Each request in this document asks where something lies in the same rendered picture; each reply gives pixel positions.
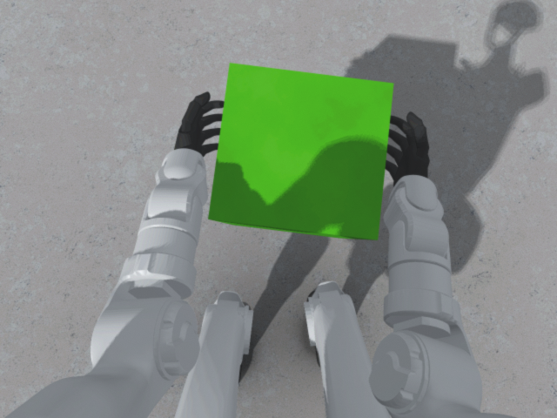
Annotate left robot forearm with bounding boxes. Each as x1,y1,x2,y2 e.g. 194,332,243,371
91,148,208,365

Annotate left robot upper arm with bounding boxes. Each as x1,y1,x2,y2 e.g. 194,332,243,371
4,297,200,418

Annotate robot thigh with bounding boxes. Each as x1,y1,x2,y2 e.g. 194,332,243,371
174,300,253,418
304,290,391,418

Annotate right robot thigh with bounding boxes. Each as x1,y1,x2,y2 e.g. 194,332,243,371
304,290,391,418

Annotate carton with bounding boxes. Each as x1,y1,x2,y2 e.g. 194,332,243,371
208,63,393,240

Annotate right robot upper arm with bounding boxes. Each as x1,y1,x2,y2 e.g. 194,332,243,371
369,330,517,418

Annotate left robot thigh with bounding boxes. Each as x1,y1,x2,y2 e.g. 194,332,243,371
174,300,253,418

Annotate right robot forearm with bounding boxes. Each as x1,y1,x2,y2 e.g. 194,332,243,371
384,175,477,365

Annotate robot left hand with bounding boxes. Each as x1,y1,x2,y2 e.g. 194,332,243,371
174,91,224,157

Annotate robot right hand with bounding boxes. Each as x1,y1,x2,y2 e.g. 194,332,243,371
386,111,430,187

